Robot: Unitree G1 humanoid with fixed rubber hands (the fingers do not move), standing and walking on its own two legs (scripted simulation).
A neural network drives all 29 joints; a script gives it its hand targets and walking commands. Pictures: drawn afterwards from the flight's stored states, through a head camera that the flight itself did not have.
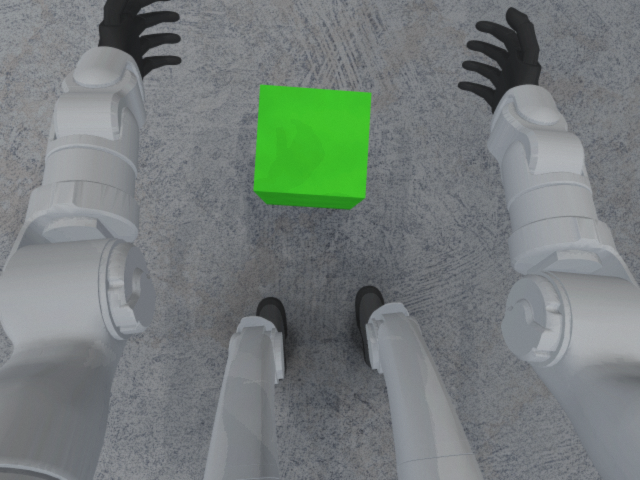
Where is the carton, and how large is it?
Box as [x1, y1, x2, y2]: [253, 85, 370, 209]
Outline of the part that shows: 260,85 253,190 266,203 270,204 349,209 364,198 370,93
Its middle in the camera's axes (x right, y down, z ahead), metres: -0.02 -0.18 +0.85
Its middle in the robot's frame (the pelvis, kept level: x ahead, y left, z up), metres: +0.54 -0.02 -0.53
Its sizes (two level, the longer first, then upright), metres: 0.210 0.200 0.250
